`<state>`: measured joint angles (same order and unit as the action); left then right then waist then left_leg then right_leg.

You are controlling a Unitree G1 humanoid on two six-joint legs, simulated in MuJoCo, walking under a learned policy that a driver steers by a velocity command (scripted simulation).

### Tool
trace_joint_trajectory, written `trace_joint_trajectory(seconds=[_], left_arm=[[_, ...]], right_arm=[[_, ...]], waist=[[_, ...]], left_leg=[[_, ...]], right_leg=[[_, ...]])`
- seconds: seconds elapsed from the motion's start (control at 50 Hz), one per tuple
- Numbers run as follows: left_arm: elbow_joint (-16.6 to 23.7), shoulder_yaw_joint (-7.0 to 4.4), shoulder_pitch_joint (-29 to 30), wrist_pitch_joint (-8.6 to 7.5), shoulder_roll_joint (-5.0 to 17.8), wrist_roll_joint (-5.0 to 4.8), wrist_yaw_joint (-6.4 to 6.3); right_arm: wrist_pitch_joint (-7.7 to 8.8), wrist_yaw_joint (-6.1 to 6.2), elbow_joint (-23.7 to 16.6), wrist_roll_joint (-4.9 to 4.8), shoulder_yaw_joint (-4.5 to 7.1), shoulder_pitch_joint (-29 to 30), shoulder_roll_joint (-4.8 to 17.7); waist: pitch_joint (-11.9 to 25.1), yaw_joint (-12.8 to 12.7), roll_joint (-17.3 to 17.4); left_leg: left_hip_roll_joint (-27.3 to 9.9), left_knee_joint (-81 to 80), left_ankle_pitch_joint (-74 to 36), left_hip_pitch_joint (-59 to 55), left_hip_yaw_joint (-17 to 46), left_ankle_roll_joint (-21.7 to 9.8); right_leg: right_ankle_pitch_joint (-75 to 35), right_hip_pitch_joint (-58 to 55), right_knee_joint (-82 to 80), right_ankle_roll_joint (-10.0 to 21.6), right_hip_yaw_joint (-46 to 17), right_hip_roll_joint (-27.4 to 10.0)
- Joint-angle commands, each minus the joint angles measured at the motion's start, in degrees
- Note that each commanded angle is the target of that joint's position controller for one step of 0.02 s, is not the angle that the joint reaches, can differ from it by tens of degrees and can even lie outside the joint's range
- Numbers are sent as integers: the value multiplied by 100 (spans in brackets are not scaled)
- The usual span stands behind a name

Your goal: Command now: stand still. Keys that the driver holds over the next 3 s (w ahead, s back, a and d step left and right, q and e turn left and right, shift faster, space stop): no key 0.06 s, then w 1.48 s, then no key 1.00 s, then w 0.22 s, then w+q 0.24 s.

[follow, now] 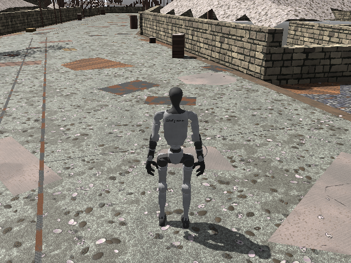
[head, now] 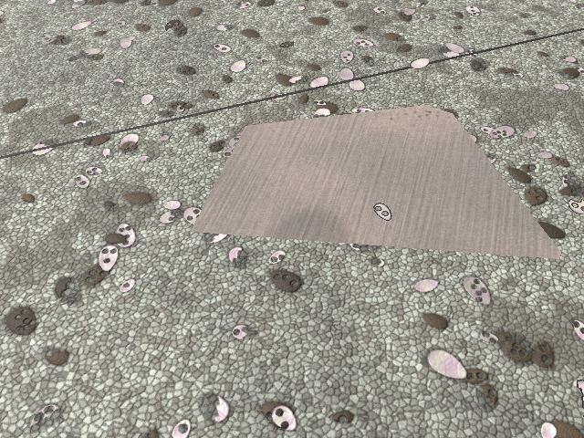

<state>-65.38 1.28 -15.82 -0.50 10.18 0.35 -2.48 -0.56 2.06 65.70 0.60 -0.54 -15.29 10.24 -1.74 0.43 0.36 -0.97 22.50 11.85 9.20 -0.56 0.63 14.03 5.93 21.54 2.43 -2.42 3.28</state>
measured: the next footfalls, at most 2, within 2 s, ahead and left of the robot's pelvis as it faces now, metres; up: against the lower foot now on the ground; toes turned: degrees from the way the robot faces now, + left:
right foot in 0.80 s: +0.43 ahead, -0.02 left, +0.00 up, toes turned -4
left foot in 1.34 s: +0.75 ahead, +0.14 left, +0.00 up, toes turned +4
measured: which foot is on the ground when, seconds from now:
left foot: down 0.00-0.82, up 0.84-1.00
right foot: down 0.00-0.34, up 0.36-0.78, down 0.80-1.00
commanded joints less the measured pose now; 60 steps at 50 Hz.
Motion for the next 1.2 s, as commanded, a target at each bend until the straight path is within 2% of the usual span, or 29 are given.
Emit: trace_joint_trajectory(seconds=[0.02, 0.08, 0.14, 0.2, 0.24, 0.28, 0.32, 0.34, 0.36, 0.38, 0.4, 0.42, 0.44, 0.52, 0.6, 0.68, 0.74, 0.78, 0.8, 0.82, 0.84, 0.86, 0.88, 0.9, 0.94, 1.0, 1.06, 1.12, 1.2], left_arm=[[29, -78, -368, -23, 494, 1, -20], [-10, -74, -455, -19, 436, 9, -21], [23, -227, -569, 64, 732, 27, -5], [-27, -364, -1089, 77, 890, 47, 17], [12, -411, -1093, 4, 869, 95, 39], [91, -460, -910, -82, 926, 97, 61], [246, -463, -409, -132, 818, 3, 83], [359, -434, -213, -178, 675, 19, 95], [545, -312, -32, -261, 259, 4, 145], [745, -335, 34, -303, 352, 116, 193], [730, -392, 108, -308, 599, 254, 244], [700, -362, 97, -342, 429, 223, 308], [654, -342, 22, -380, 319, 165, 355], [699, -408, 126, -281, 387, 172, 421], [1132, -357, 1160, -206, 267, 126, 418], [1467, -262, 1934, -206, 178, 52, 411], [1415, -352, 1418, -235, 444, 43, 321], [946, -510, -76, -320, 690, 36, 242], [712, -618, -892, -358, 920, 128, 189], [661, -757, -1490, -364, 1469, 269, 167], [685, -767, -1178, -286, 1423, 133, 252], [797, -704, -409, -291, 1171, 3, 277], [890, -598, 39, -340, 759, -20, 303], [862, -521, 187, -405, 500, 26, 303], [690, -415, -6, -517, 265, 43, 243], [535, -426, -464, -625, 510, 40, 215], [508, -402, -806, -613, 579, 26, 222], [470, -356, -1133, -602, 533, 16, 219], [338, -337, -1594, -591, 572, 45, 164]], right_arm=[[23, 22, -21, 1, 67, -352, 469], [21, 23, 24, 10, 56, -425, 405], [-24, -20, -88, 67, 129, -364, 477], [47, -118, -397, 189, 82, -2, 166], [189, -163, -612, 178, 119, 219, 269], [321, -228, -710, 115, 161, 85, 317], [415, -233, -451, 21, 192, -779, 187], [441, -200, -220, 22, 260, -1414, 294], [490, -142, -108, 100, 399, -2160, 804], [424, -160, 79, 24, 523, -2708, 1249], [386, -156, -58, 47, 440, -2127, 893], [422, -185, -276, 57, 391, -1584, 729], [472, -191, -406, 61, 363, -1251, 651], [622, -151, -243, 28, 235, -1594, 395], [637, -122, -158, 44, 155, -1870, 363], [659, -71, -129, 52, 133, -1916, 451], [701, -43, -133, 51, 178, -1718, 643], [668, -38, -184, 34, 226, -1473, 775], [656, -69, -244, 7, 222, -1411, 742], [640, -133, -421, -64, 128, -1718, 210], [602, -189, -412, -104, 229, -1935, 326], [576, -179, -608, -1, 290, -1317, 552], [602, -211, -746, 46, 305, -862, 556], [589, -221, -754, 53, 312, -764, 431], [444, -269, -707, 169, 290, -961, 179], [302, -322, -897, 176, 321, -578, 210], [264, -360, -1237, 148, 337, 336, 329], [289, -383, -1494, 76, 289, 1083, 256], [317, -375, -1714, 43, 249, 1748, 248]], waist=[[-214, 0, -14], [-105, -12, -31], [-440, -75, -349], [-1025, -319, -898], [-1044, -332, -824], [-914, -152, -758], [-760, 356, -565], [-623, 592, -196], [-314, 884, 1089], [-288, 850, 1664], [-726, 473, 717], [-922, 249, 310], [-877, 85, 208], [-501, -24, 381], [-631, 111, 486], [-760, 208, 603], [-389, -152, 664], [375, -805, 610], [778, -1131, 445], [1471, -995, -568], [1730, -732, -884], [712, -445, -396], [99, -345, -122], [-223, -122, 98], [-250, 174, -10], [-341, 232, -167], [-489, 49, -218], [-492, -160, -295], [-467, -394, -408]], left_leg=[[-442, -255, -698, -109, 415, -186], [-384, -273, -281, -141, 387, -197], [56, 330, 1762, 447, 92, -355], [229, 1515, 1600, 1698, -332, -391], [-11, 1970, 1416, 1954, -192, -448], [-84, 1579, 1414, 1685, -177, -526], [206, 419, 658, -75, -464, -570], [165, 57, 597, -1166, -204, -557], [-1086, -1000, 1904, -1970, 1750, -775], [-2044, -1590, 2721, -2050, 3534, -1194], [-2044, -1546, 2872, -1455, 3388, -1250], [-1829, -1571, 2427, -1020, 2891, -1195], [-1576, -1639, 1702, -859, 2350, -1106], [-1061, -1385, -1411, -1215, 987, -931], [-892, -1337, -2828, -1078, 485, -935], [-854, -1341, -3558, -898, 228, -916], [-1024, -579, -5428, -1189, 91, -852], [-988, 1112, -5719, -1196, -4, -789], [-805, 2391, -4431, -399, -86, -757], [-127, 4555, -893, 1036, -357, -642], [588, 5931, 1684, 2274, 189, -632], [100, 5899, 1126, 2776, 423, -727], [-102, 5575, 668, 2738, 365, -734], [-280, 5208, 460, 2445, 366, -716], [-436, 4693, 397, 1857, 353, -573], [-504, 4194, 117, 2161, 128, -417], [-575, 3392, -546, 2755, -92, -283], [-435, 2320, -1095, 2708, -320, -217], [-209, 1453, -1262, 2707, -508, -318]], right_leg=[[-1006, 429, -399, 121, -546, -689], [-471, 398, -468, 135, -535, -645], [2256, 763, -577, 464, -842, -600], [3607, 581, -1255, 1049, -2199, -1531], [2988, 508, -1403, 1262, -2518, -1847], [2364, 493, -1210, 1211, -2200, -1779], [1809, 1424, -687, 898, -1424, -1282], [1479, 2096, -15, 713, -987, -934], [1128, 2872, 1832, 414, -6, -201], [1702, 3656, 3183, 325, 448, 94], [1371, 3768, 3982, 382, 165, -328], [804, 3728, 4176, 383, 71, -531], [355, 3540, 4132, 331, 66, -666], [-232, 3489, 3995, 126, 466, -652], [-526, 3614, 3212, 15, 818, -508], [-868, 2830, 1683, 142, 1136, -251], [-710, 1814, 1317, 484, 1171, 34], [-770, 348, 856, 728, 1031, 174], [-480, -848, 619, 891, 516, -314], [438, -2120, 405, 1392, -1753, -1989], [1046, -2321, -617, 2006, -4059, -2658], [1728, -1465, -898, 1767, -3297, -2429], [1415, -589, -1132, 1590, -2588, -2224], [720, 46, -1284, 1386, -2016, -1976], [-304, 660, -1365, 1140, -1186, -1607], [-1172, 655, -1467, 1105, -630, -1419], [-1689, 359, -1580, 987, -319, -1263], [-2427, 72, -1498, 799, -33, -1120], [-3064, -738, -1312, 772, 30, -1262]])
Over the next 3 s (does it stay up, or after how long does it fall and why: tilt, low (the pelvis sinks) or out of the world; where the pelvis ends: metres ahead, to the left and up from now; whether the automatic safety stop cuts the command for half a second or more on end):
stays up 1.00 0.04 0.00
